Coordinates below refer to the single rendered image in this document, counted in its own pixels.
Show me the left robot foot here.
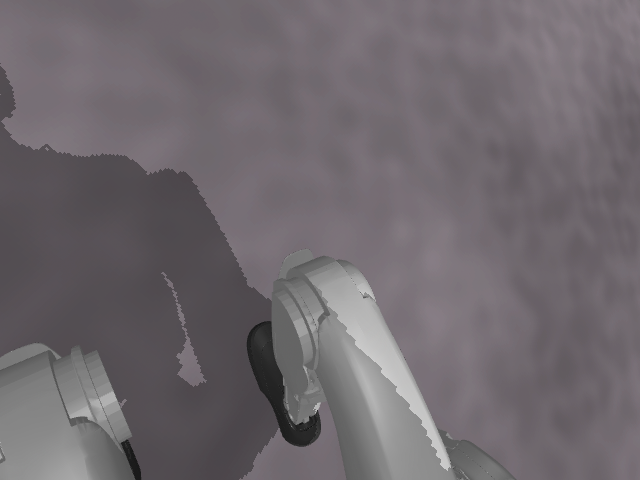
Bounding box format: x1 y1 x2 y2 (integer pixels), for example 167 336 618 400
121 439 141 480

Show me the right robot hand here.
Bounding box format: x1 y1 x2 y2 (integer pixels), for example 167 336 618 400
437 428 516 480

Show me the right robot foot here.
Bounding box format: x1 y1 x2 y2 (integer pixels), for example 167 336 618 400
247 321 321 447

